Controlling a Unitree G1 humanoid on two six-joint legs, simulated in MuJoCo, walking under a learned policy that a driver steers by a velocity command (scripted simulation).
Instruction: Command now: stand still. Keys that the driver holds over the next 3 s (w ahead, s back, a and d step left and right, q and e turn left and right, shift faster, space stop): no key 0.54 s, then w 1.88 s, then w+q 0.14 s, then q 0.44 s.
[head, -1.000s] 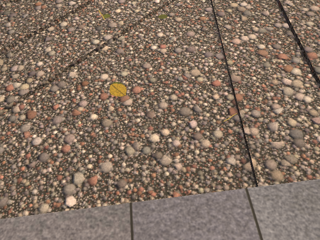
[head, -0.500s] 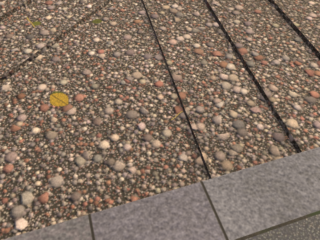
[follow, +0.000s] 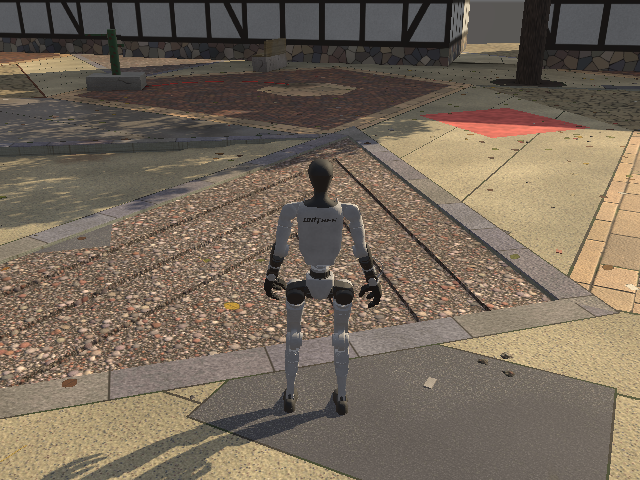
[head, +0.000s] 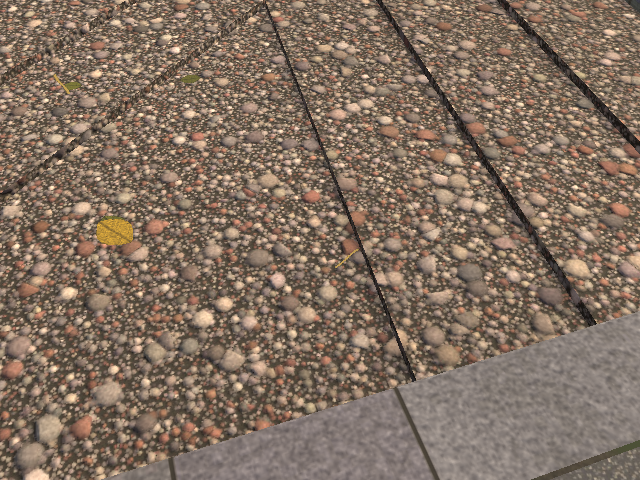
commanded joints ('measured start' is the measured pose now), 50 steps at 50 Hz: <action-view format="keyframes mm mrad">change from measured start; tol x16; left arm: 1 2 113 28 -29 -2 -13 4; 34 157 199 49 206 -38 -33 19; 50 -204 34 21 62 -32 -95 -38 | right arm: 1 6 -108 -21 -20 2 -8 -7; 35 43 2 1 59 32 -69 8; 40 482 -198 -60 177 22 -102 37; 44 267 -53 -10 100 13 -125 49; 50 348 -45 7 93 -3 -87 18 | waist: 1 3 -15 -30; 27 10 -1 11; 34 57 -203 145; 38 -83 -110 116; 40 -123 316 0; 50 -47 83 86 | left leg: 1 23 4 0 -44 161 10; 28 18 -32 35 -51 57 29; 31 -126 -84 85 69 -309 63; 35 -245 -29 42 312 -215 115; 38 121 -54 64 -28 -62 149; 41 307 372 -742 -345 -302 357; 50 224 149 -114 -349 331 229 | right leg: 1 -25 -67 65 -106 224 -25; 27 -37 -36 14 -113 198 -4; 33 -96 -230 330 -304 -592 -171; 35 -140 -311 445 -343 -540 -225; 38 -291 -169 200 -175 -287 -125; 40 -552 41 -61 405 -190 -15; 42 -683 -54 54 689 -170 -47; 50 -592 -110 -76 323 206 -6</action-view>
